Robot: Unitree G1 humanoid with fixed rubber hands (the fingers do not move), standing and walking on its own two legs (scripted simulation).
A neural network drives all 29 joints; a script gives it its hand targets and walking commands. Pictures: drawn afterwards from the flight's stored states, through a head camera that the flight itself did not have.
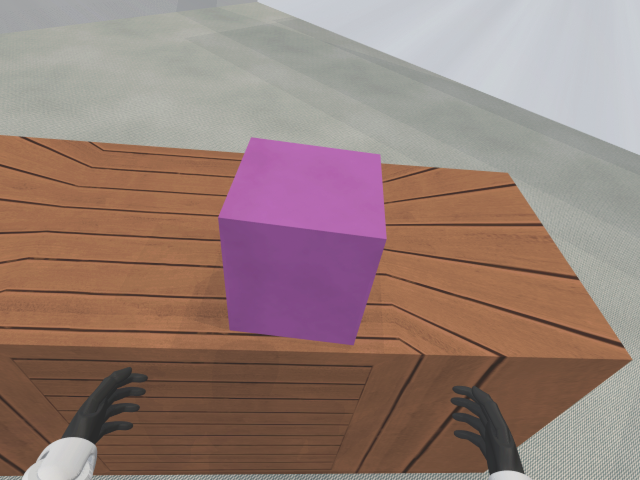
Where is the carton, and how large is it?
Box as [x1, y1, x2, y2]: [218, 137, 386, 344]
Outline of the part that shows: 251,137 218,216 229,328 232,330 353,344 386,239 380,156 379,154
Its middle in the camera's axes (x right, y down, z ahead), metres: -0.03 +0.01 +0.64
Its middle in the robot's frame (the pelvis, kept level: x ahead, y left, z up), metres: +0.48 +0.02 +0.03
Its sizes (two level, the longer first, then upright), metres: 0.210 0.200 0.250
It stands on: a pedestal, 0.67 m high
